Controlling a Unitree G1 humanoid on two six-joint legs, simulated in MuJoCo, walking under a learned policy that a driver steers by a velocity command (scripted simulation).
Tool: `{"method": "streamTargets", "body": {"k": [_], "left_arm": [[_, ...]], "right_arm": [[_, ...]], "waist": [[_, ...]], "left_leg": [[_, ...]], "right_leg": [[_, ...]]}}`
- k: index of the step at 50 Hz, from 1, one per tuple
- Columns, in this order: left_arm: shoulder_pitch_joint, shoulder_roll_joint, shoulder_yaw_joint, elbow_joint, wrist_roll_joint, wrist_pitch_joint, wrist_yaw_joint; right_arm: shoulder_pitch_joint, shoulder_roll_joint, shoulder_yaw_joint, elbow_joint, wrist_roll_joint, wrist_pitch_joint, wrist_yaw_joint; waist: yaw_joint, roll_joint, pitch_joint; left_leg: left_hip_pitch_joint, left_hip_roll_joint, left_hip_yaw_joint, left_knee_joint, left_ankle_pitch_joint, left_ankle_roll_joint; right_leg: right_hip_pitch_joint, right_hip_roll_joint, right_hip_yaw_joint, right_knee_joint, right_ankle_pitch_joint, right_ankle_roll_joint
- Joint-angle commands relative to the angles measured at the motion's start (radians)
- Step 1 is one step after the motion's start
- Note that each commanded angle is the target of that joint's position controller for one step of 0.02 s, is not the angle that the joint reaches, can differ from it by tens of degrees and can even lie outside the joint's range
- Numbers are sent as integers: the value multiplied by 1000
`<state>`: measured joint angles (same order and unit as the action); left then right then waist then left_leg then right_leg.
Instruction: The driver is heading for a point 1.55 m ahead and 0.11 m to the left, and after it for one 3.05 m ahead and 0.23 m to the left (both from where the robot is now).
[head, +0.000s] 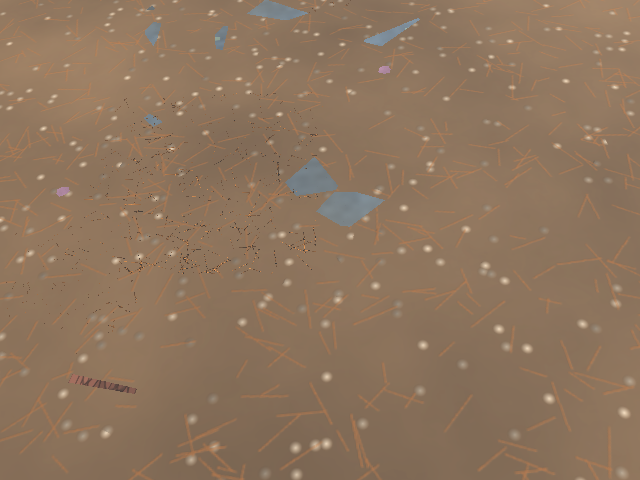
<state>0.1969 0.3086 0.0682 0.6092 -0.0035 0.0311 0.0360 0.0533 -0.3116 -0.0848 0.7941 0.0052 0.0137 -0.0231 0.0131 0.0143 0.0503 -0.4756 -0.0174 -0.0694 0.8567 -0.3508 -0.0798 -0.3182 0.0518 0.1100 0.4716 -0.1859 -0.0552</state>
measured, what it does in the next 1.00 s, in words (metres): steps on the spot: left foot, then right foot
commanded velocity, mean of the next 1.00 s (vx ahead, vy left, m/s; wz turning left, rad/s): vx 0.00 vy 0.00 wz -0.15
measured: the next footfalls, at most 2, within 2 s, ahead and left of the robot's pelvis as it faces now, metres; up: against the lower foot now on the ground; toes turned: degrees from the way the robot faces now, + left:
left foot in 0.16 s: +0.06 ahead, +0.15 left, +0.00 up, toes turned -8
right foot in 0.46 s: +0.01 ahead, -0.12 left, +0.00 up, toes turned -3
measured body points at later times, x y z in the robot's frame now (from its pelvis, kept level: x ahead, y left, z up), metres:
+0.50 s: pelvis +0.00 +0.02 -0.01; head +0.03 +0.02 +0.44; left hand +0.17 +0.27 -0.11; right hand +0.10 -0.25 -0.13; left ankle +0.02 +0.15 -0.74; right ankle -0.03 -0.11 -0.74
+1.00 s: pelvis +0.00 +0.00 -0.01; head +0.01 -0.01 +0.44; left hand +0.14 +0.24 -0.13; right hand +0.03 -0.29 -0.15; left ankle +0.02 +0.15 -0.74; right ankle -0.03 -0.11 -0.74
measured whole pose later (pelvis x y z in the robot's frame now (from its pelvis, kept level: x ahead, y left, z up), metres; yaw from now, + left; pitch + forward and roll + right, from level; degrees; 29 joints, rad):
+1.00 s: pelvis +0.00 +0.00 -0.01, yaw -6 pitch -2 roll +0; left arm 0.22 0.24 0.02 0.83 0.01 0.00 0.02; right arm 0.18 -0.27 -0.04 1.03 0.00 0.01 -0.03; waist -0.02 0.00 0.04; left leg -0.19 0.05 -0.04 0.47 -0.25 -0.06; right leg -0.17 0.03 0.05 0.50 -0.30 -0.02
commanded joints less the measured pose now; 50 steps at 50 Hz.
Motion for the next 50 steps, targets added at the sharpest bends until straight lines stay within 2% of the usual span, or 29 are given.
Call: {"method": "streamTargets", "body": {"k": [1, 5, 7, 8, 9, 10, 11, 12, 14, 16, 18, 19, 20, 21, 22, 23, 24, 25, 26, 27, 29, 34, 41, 50], "left_arm": [[-9, 186, 57, -76, 1, -2, 0], [-39, 160, 45, -78, -2, 6, -10], [-53, 141, 35, -75, -12, 11, -7], [-21, 109, 25, -71, -1, 8, -6], [46, 70, 13, -69, 19, 1, -9], [-5, 127, 31, -86, 18, -8, -5], [-17, 187, 51, -68, 7, -9, 0], [-17, 187, 59, -53, 1, -6, 1], [1, 131, 47, -28, 3, 9, 3], [-7, 70, 24, -23, 0, 9, -3], [-47, 29, 3, -27, 0, 3, -9], [-54, 36, 4, -23, -6, 2, -10], [-37, 47, 9, -11, -11, 2, -10], [-4, 51, 11, 10, -10, 1, -10], [3, 65, 13, 20, -3, 1, -10], [-1, 107, 17, 11, 8, 2, -3], [-11, 177, 31, 10, 16, 6, 3], [-21, 120, 20, 20, 23, 3, -9], [-29, 79, 10, 18, 26, -4, -20], [-24, 73, 7, 30, 30, -10, -22], [-19, 77, 4, 42, 26, -26, -23], [-1, 62, -6, 69, 22, -39, -18], [9, 55, -11, 114, 18, -46, -16], [24, 47, -17, 188, 13, -47, -15]], "right_arm": [[-27, -75, -13, -66, 5, -19, 8], [24, -82, -13, -54, 7, -30, 25], [74, -76, -12, -41, -3, -39, 35], [88, -121, -19, -45, -21, -40, 33], [60, -189, -27, -60, -30, -35, 25], [56, -157, -18, -54, -47, -38, 25], [36, -137, -12, -67, -41, -44, 23], [18, -132, -12, -63, -25, -44, 18], [0, -103, 1, -59, -2, -45, 13], [8, -85, 9, -44, -4, -34, 11], [25, -92, 8, -34, -7, -20, 11], [51, -106, 5, -25, -7, -14, 11], [59, -115, 5, -19, -2, -10, 12], [56, -113, 9, -15, 5, -8, 13], [84, -101, 14, -4, 10, -13, 15], [109, -87, 23, 2, 0, -27, 20], [138, -74, 28, 1, -21, -44, 29], [115, -58, 34, 16, -23, -48, 30], [69, -77, 32, 18, -24, -46, 29], [52, -74, 31, 23, -20, -42, 26], [60, -72, 32, 34, -15, -27, 16], [78, -66, 31, 81, -13, -18, 4], [94, -73, 28, 145, -11, -18, -6], [120, -75, 29, 213, -8, -17, -16]], "waist": [[12, -167, -148], [4, -175, -164], [-31, -153, -159], [-16, -69, -163], [49, 168, -151], [14, 250, -117], [-4, 168, -92], [4, 133, -85], [9, 116, -75], [7, 131, -86], [-26, 166, -107], [-41, 176, -115], [-35, 173, -120], [-15, 163, -116], [-15, 141, -109], [-30, 79, -128], [-77, -69, -144], [-58, -116, -155], [-32, -83, -116], [-26, -74, -98], [-30, -92, -55], [-32, -73, -30], [-31, -37, -34], [-31, -28, -37]], "left_leg": [[10, -11, -12, -100, -11, -2], [112, -5, 9, -247, 14, 23], [249, 9, 24, -467, 213, 60], [335, 122, -74, -511, 307, 102], [392, 297, -260, -521, 538, 201], [300, 406, -400, -553, 526, 360], [292, 383, -374, -558, 485, 378], [311, 336, -311, -542, 466, 343], [337, 281, -222, -517, 496, 303], [349, 226, -138, -503, 536, 284], [361, 203, -101, -482, 579, 275], [371, 210, -111, -473, 597, 280], [375, 211, -116, -458, 594, 277], [359, 203, -111, -447, 572, 262], [330, 192, -112, -451, 518, 227], [266, 176, -102, -446, 427, 169], [230, 103, -26, -427, 300, 114], [297, 66, 26, -438, 180, 68], [300, 57, 35, -423, 178, 45], [301, 56, 38, -413, 191, 45], [293, 60, 33, -408, 220, 49], [301, 61, 31, -415, 214, 42], [310, 65, 28, -426, 231, 31], [313, 64, 31, -433, 245, 31]], "right_leg": [[165, -238, 298, -94, 249, -181], [169, -227, 332, -39, 313, -163], [117, -179, 311, 1, 240, -106], [45, -122, 257, 73, 83, -49], [-76, 29, 106, 239, -267, 16], [-146, 43, 52, 381, -454, 66], [-159, 20, 73, 528, -436, 89], [-186, 21, 75, 594, -391, 104], [-191, 6, 89, 600, -328, 135], [-127, -14, 24, 461, -294, 150], [-33, -44, -49, 272, -280, 153], [2, -42, -67, 197, -255, 153], [46, -38, -82, 99, -188, 147], [113, -32, -98, -46, -65, 131], [184, -38, -82, -151, 47, 108], [281, -103, -3, -138, 197, 78], [295, -167, 55, -47, 332, 24], [212, -160, 47, -42, 196, -12], [176, -139, 43, -58, 108, -8], [153, -129, 37, -67, 74, 5], [116, -121, 36, -72, 83, 20], [90, -113, 36, -81, 47, 23], [102, -102, 25, -83, 56, 20], [116, -84, 0, -82, 87, 22]]}}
